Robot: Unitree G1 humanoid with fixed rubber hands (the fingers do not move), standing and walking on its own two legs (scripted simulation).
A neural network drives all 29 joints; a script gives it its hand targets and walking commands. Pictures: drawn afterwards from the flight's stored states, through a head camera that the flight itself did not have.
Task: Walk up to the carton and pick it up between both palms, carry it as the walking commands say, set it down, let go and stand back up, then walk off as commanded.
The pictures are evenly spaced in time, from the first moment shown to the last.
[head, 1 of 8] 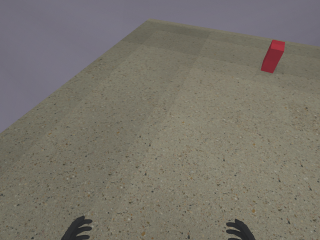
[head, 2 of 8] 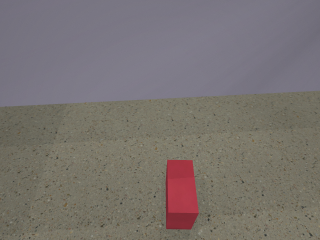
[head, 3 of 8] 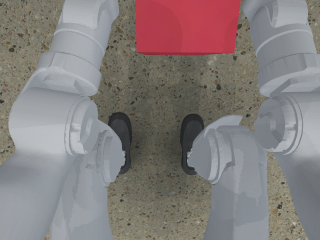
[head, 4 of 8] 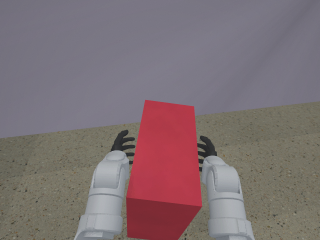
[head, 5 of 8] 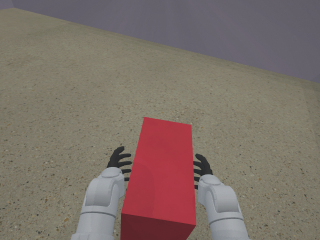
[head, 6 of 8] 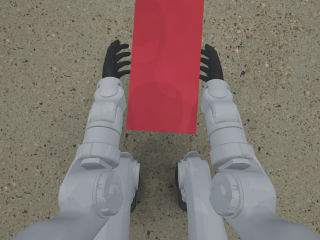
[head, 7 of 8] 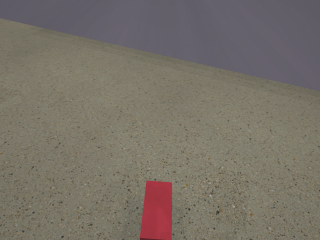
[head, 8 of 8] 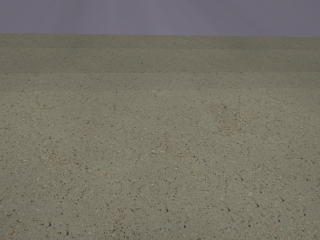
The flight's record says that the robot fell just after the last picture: no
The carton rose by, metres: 0.65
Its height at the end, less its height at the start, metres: +0.00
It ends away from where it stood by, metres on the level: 3.31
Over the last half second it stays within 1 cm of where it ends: yes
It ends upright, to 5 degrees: yes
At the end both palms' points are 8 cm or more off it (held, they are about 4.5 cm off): yes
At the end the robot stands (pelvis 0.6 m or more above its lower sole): yes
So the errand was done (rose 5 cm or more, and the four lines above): yes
